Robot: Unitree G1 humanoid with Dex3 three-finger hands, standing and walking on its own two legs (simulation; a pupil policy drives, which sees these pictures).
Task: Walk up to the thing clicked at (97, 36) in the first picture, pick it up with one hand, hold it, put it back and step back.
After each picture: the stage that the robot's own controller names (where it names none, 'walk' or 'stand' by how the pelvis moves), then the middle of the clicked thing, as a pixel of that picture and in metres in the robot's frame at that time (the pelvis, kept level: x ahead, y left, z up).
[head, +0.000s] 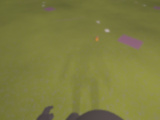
stand; (97, 38) +1.98 -0.09 -0.72
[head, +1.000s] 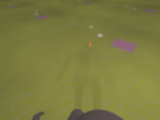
walk; (90, 44) +1.82 +0.22 -0.71
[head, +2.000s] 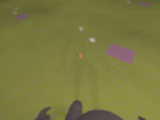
walk; (80, 54) +1.21 +0.31 -0.71
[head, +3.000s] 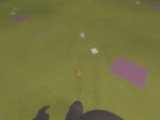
walk; (78, 72) +0.76 +0.26 -0.71
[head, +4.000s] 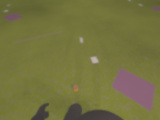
walk; (75, 87) +0.46 +0.21 -0.69
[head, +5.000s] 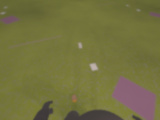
stand; (74, 98) +0.35 +0.18 -0.72
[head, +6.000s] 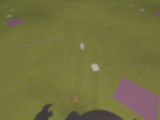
stand; (75, 98) +0.36 +0.19 -0.72
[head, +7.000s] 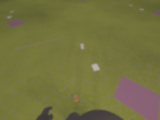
stand; (75, 98) +0.36 +0.19 -0.72
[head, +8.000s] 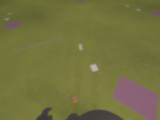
stand; (74, 99) +0.35 +0.20 -0.73
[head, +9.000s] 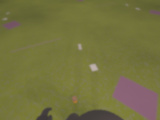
stand; (74, 99) +0.34 +0.21 -0.73
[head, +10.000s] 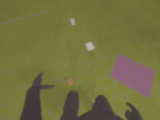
go down; (70, 81) +0.37 +0.21 -0.59
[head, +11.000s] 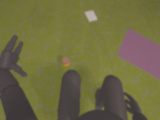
go down; (66, 61) +0.42 +0.24 -0.30
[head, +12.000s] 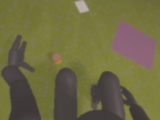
close in; (57, 58) +0.41 +0.25 -0.28
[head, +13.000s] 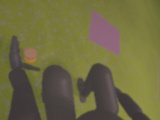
close; (30, 55) +0.40 +0.28 -0.22
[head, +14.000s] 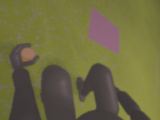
close; (28, 55) +0.39 +0.29 -0.22
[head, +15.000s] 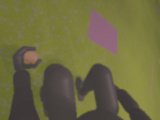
lift; (30, 58) +0.36 +0.28 -0.23
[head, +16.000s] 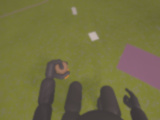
lift; (63, 70) +0.32 +0.20 +0.00
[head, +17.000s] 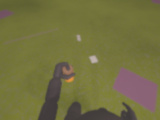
hold; (68, 73) +0.32 +0.18 +0.01
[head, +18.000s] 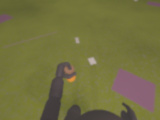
hold; (70, 73) +0.33 +0.17 +0.00
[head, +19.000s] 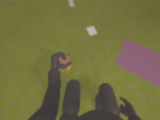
crouch; (65, 62) +0.39 +0.20 -0.08
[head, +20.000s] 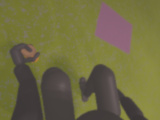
lower; (30, 54) +0.40 +0.28 -0.22
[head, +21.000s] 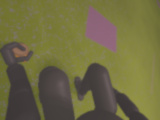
lower; (22, 53) +0.40 +0.30 -0.23
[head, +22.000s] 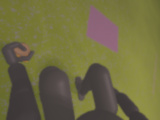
lower; (23, 53) +0.40 +0.30 -0.22
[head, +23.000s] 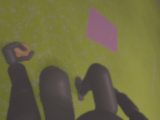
lower; (23, 53) +0.40 +0.30 -0.22
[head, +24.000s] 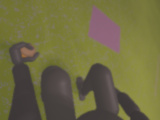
loosen; (28, 53) +0.40 +0.29 -0.22
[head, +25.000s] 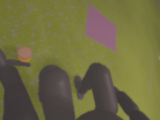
withdraw; (25, 54) +0.39 +0.29 -0.23
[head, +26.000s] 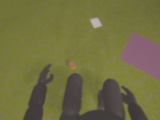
walk; (72, 65) +0.43 +0.22 -0.39
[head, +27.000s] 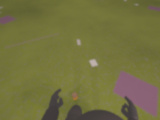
stand; (74, 96) +0.36 +0.18 -0.66
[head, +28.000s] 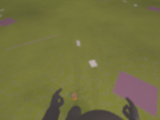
stand; (74, 96) +0.37 +0.19 -0.66
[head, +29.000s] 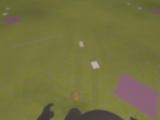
stand; (76, 96) +0.37 +0.17 -0.70
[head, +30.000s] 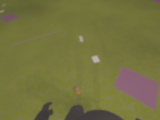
walk; (77, 90) +0.40 +0.17 -0.71
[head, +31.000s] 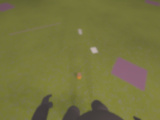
walk; (79, 75) +0.62 +0.12 -0.71
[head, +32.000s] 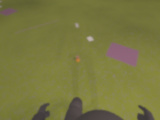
stand; (77, 58) +0.95 +0.28 -0.69
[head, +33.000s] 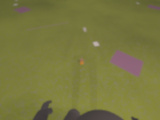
stand; (81, 61) +0.98 +0.18 -0.71
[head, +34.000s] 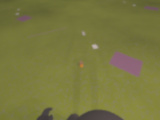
stand; (81, 64) +0.99 +0.21 -0.72
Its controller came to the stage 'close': yes
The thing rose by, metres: 0.71
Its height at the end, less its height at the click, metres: +0.00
